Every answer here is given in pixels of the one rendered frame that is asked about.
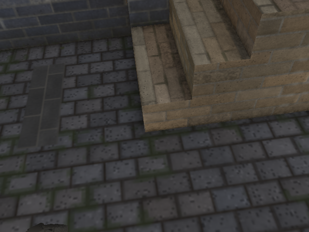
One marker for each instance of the stairs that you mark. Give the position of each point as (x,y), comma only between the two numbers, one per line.
(223,60)

